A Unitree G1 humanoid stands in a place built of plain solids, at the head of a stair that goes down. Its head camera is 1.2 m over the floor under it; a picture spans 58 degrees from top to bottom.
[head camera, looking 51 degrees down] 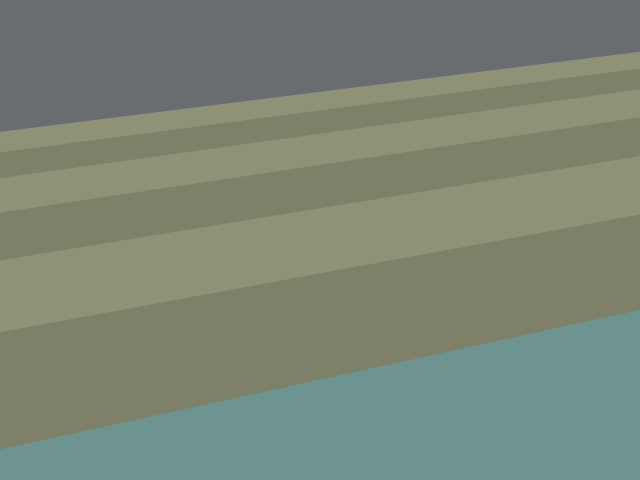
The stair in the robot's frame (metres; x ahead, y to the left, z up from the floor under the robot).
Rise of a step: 0.14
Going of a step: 0.45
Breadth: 7.23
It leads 13 degrees to the left of straight ahead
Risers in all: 7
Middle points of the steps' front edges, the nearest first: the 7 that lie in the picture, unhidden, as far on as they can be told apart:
0.58 -0.52 0.00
1.02 -0.42 -0.13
1.46 -0.33 -0.27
1.89 -0.23 -0.41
2.33 -0.13 -0.55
2.77 -0.04 -0.68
3.21 0.06 -0.82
